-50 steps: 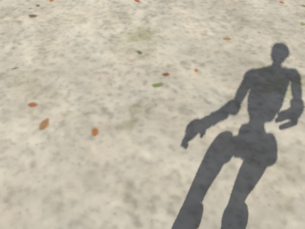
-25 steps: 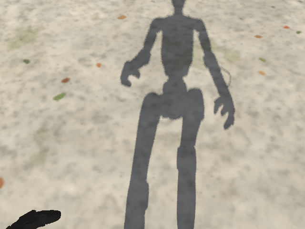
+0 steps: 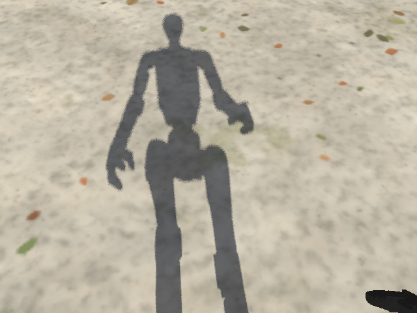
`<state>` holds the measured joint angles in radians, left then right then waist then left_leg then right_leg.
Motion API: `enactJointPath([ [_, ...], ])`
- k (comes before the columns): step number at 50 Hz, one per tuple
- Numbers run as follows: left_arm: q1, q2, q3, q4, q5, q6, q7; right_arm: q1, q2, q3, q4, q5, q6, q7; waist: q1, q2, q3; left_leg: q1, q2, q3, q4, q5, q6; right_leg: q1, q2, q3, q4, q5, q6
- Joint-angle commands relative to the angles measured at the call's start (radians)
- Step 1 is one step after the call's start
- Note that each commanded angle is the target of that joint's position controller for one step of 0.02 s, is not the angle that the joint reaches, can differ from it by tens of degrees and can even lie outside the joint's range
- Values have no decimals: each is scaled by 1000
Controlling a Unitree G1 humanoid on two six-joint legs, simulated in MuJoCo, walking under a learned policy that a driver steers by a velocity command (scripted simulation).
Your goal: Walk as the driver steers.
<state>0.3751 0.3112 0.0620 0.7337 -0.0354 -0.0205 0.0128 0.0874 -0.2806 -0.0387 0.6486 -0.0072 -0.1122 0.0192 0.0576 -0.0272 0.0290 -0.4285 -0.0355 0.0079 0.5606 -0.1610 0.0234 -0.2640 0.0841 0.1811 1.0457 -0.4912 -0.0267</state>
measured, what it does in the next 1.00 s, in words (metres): walks ahead: right foot, then left foot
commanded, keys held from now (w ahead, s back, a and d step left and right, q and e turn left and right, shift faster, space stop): w+e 0.18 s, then w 0.82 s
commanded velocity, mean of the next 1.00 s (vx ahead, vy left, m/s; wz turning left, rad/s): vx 0.50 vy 0.00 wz -0.25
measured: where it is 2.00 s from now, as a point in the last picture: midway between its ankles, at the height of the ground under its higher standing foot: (271, 168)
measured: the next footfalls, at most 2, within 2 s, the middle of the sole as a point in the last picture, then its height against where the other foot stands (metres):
right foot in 0.44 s outside the picture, level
left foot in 0.94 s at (232, 240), level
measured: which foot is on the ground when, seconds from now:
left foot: down 0.00-0.46, up 0.48-0.92, down 0.94-1.00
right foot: up 0.00-0.42, down 0.44-0.96, up 0.98-1.00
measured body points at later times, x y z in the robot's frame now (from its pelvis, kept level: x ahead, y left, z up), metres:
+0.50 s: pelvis +0.26 -0.06 +0.00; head +0.30 -0.08 +0.45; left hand +0.54 +0.12 -0.07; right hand +0.21 -0.35 -0.13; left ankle +0.12 +0.11 -0.66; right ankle +0.33 -0.17 -0.72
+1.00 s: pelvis +0.55 -0.08 +0.00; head +0.59 -0.07 +0.44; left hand +0.63 +0.20 -0.13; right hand +0.69 -0.36 -0.09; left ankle +0.68 -0.01 -0.72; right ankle +0.34 -0.17 -0.68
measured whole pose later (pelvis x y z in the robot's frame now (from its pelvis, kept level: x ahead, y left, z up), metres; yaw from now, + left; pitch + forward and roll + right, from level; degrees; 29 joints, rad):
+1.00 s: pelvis +0.55 -0.08 +0.00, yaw -13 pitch +2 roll -1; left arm 0.37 0.31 0.06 0.86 -0.01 -0.04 0.00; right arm 0.08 -0.28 -0.03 0.74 0.01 -0.09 0.04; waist 0.05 0.00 0.03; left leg -0.50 0.00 0.04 0.59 -0.14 0.05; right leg -0.10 0.01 0.04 0.79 -0.50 -0.01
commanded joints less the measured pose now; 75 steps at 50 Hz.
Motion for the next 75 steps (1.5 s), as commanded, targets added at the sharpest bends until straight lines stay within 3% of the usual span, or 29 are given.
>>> enactJointPath([
  [1, -79, 146, 31, -118, 8, -15, 1, 164, -121, -45, -14, -1, 15, -12, -118, 99, -65, 459, 358, -464, -294, -230, 158, -488, -125, -38, 241, 99, 28],
  [6, -102, 56, 22, -132, 9, 8, -10, 134, -110, -47, 29, 1, -4, -15, -72, 128, 4, 297, 293, -179, -400, 37, 165, -420, -191, -73, 98, 214, 35],
  [14, -310, 0, -8, -178, 17, -22, -46, 208, -174, -60, 106, 17, 14, -14, -135, 70, 48, 360, 271, 47, -428, 213, 155, -365, -161, -151, -338, 504, 22],
  [18, -390, 22, -5, -215, 16, -30, -64, 267, -209, -68, 155, 42, 38, -12, -131, 84, 69, 486, 325, 50, -383, 338, 145, -351, -133, -185, -460, 398, -22],
  [20, -321, 64, 15, -206, 25, -30, -64, 261, -234, -71, 167, 47, 51, -18, -66, 119, -1, 521, 323, 80, -247, 657, 121, -200, -81, -228, -503, 330, -61],
  [21, -186, 101, 38, -168, 26, -28, -59, 248, -231, -66, 170, 48, 57, -23, 16, 114, -83, 480, 293, 124, -85, 768, 94, 3, -46, -252, -558, 385, -91],
  [22, -31, 160, 66, -122, 24, -22, -45, 253, -200, -50, 162, 35, 55, -29, 85, 97, -179, 315, 252, 150, 128, 652, 55, 280, -77, -191, -537, 425, -121],
  [23, 77, 276, 88, -104, 35, -17, -29, 316, -90, -9, 108, 1, 38, -21, 62, -123, -330, -104, 122, 159, 529, 75, -13, 685, -356, 260, -530, 356, -262],
  [24, 81, 237, 72, -114, 25, -22, -30, 324, -95, -3, 126, 13, 14, -14, 59, -156, -466, -236, 29, -31, 724, -433, -25, 724, -487, 592, -681, 296, -354],
  [25, 30, 172, 49, -107, 27, -31, -36, 229, -177, -30, 100, 51, 4, -5, 69, -94, -320, -330, 88, -83, 771, -388, -14, 620, -443, 439, -706, 293, -302],
  [26, -23, 141, 39, -101, 24, -36, -37, 169, -168, -26, 81, 59, -3, -5, 43, -81, -194, -341, 131, -60, 724, -306, -3, 473, -392, 283, -719, 352, -264],
  [28, -123, 80, 20, -101, 32, -46, -41, 165, -154, -31, 92, 26, 5, -11, -30, -49, -86, -250, 187, -59, 604, -178, -14, 241, -313, 126, -783, 474, -224],
  [32, -153, 93, 25, -74, 34, -72, -36, 192, -100, -22, 105, 15, 41, -10, -83, -37, -40, -187, 196, -51, 502, -59, -59, 91, -293, 21, -891, 556, -248],
  [37, -94, 121, 30, -21, 31, -69, -17, 12, -64, -4, 59, 12, 31, 0, -24, -26, 25, -186, 161, -28, 154, 226, -65, 89, -245, -94, -918, 526, -198],
  [41, -19, 150, 38, 33, 17, -60, -15, -89, -76, -2, 25, 23, 22, 19, 10, -26, 53, -179, 130, -33, 15, 265, -37, 181, -296, -81, -895, 468, -183],
  [45, -13, 165, 46, 66, 13, -39, -6, -64, -111, -14, 18, 18, 17, 33, -28, -41, 27, -131, 102, -23, -42, 122, 21, 312, -341, -67, -789, 628, -144],
  [47, -29, 150, 37, 67, 22, -26, -2, 143, -168, -47, 77, 14, 18, 21, -136, -29, -110, 172, 43, 36, -60, 109, 68, 277, -264, -126, -522, 887, -100],
  [48, -2, 100, 15, 48, 44, -23, 3, 306, -236, -66, 105, 9, 22, 12, -187, 76, -262, 461, 197, -135, -23, 151, 122, 102, -201, -173, -220, 658, -62],
  [49, 149, -23, -19, 40, 35, -44, -9, 351, -313, -82, 127, 7, 27, 18, -110, 359, -382, 792, 412, -635, -150, -110, 295, -305, -7, -167, 136, -1, 12],
  [50, 78, 79, -1, 55, 17, -63, -14, 353, -206, -55, 118, 23, 25, 20, -164, 250, -371, 785, 405, -753, -266, -304, 273, -419, -39, -34, 242, -90, 2],
  [51, -31, 135, 16, 22, -8, -73, -18, 280, -172, -43, 108, 19, 22, 17, -161, 183, -219, 666, 380, -609, -282, -299, 228, -485, -93, -54, 254, -7, -13],
  [52, -94, 126, 12, 5, -4, -78, -12, 212, -158, -38, 97, 10, 22, 15, -135, 99, -137, 532, 344, -500, -295, -196, 205, -464, -144, -88, 212, 82, -17],
  [55, -80, 87, 15, 14, 21, -62, -9, 143, -107, -23, 93, -8, 12, 15, -65, 120, -75, 324, 268, -321, -359, 54, 201, -334, -207, -89, 89, 203, -5],
  [61, -216, 37, 1, -27, 40, -49, -5, 203, -153, -37, 136, 12, 13, -5, -80, 75, -4, 284, 237, -191, -438, 176, 215, -397, -212, -117, -203, 409, 53],
  [68, -428, 29, -6, -77, 23, -83, -36, 312, -175, -49, 183, 32, 44, -27, -141, 94, 30, 322, 228, -192, -367, 135, 178, -290, -132, -130, -523, 570, 68],
  [71, -398, 73, 8, -72, 20, -97, -42, 303, -189, -60, 184, 33, 58, -37, -101, 124, 14, 370, 261, -256, -290, 142, 153, -206, -123, -115, -581, 481, 40],
  [73, -223, 127, 37, -21, 25, -103, -32, 286, -162, -52, 175, 28, 63, -37, -10, 117, -84, 326, 196, -226, -103, 257, 112, 58, -117, -139, -623, 441, -9],
  [74, -60, 186, 55, 1, 44, -105, -23, 275, -100, -30, 146, 11, 62, -34, 60, 38, -236, 181, 127, -178, 171, 121, 75, 329, -266, -3, -583, 408, -71],
  [75, 15, 268, 76, 25, 43, -89, -22, 407, 1, -1, 116, 19, 46, -31, 10, -241, -375, -191, -22, -63, 513, -355, 7, 676, -502, 395, -637, 255, -213],
])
